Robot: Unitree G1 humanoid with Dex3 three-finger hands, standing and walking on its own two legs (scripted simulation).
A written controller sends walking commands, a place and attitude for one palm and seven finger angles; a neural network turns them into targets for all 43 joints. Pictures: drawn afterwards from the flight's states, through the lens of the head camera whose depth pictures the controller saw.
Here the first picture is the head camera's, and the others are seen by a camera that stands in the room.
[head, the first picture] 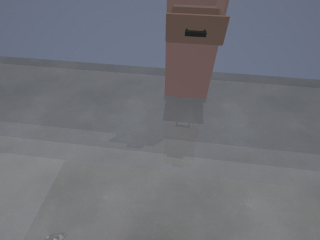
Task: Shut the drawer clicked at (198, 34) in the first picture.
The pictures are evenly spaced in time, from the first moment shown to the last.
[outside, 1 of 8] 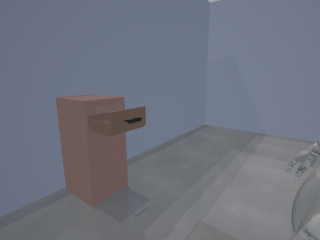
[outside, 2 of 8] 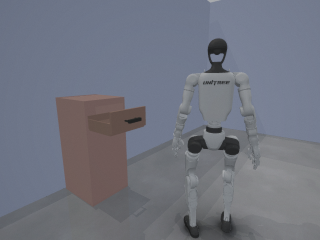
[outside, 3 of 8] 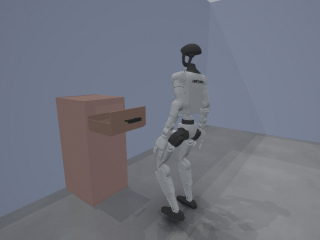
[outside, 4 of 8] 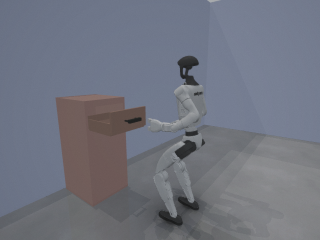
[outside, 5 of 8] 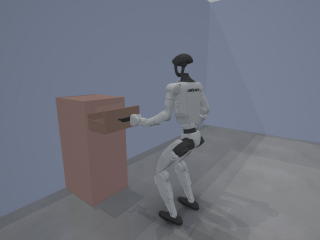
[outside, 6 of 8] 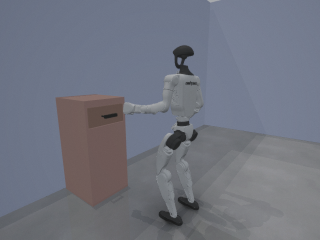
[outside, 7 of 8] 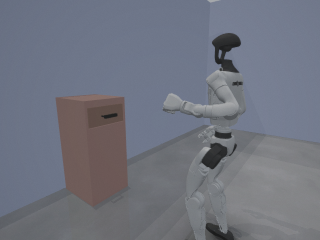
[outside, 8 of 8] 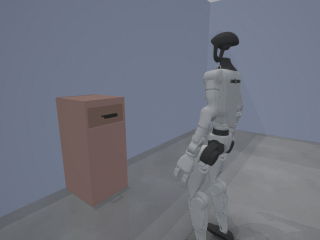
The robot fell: no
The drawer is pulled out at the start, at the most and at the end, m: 0.28 0.28 0.00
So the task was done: yes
